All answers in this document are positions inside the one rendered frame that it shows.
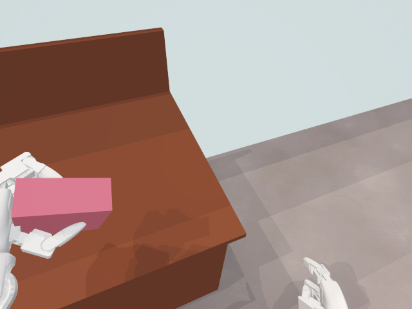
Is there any robot left forearm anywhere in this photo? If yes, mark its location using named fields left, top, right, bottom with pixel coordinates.
left=0, top=252, right=18, bottom=309

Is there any left robot hand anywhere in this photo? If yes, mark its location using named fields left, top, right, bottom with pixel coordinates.
left=0, top=152, right=86, bottom=259

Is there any sponge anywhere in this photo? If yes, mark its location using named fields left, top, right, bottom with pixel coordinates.
left=12, top=178, right=112, bottom=234

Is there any table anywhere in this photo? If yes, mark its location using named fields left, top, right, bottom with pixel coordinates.
left=0, top=28, right=247, bottom=309

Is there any right robot hand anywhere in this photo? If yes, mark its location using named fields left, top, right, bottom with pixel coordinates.
left=298, top=257, right=348, bottom=309

